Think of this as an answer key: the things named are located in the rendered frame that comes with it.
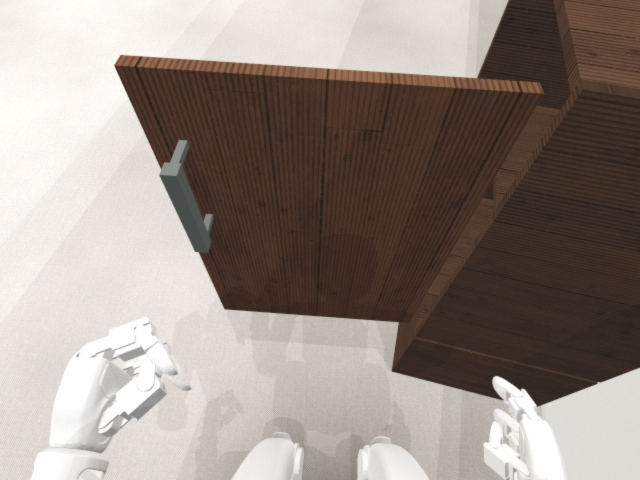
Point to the cupboard door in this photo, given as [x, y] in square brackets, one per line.
[335, 193]

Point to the left robot shin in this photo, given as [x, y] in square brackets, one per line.
[282, 435]

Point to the left robot hand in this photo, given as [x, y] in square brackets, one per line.
[82, 416]

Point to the right robot thigh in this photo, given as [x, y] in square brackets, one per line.
[384, 461]

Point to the handle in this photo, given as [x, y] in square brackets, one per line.
[177, 186]

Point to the right robot hand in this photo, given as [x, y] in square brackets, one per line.
[534, 453]

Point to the robot left forearm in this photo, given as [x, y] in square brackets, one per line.
[69, 464]

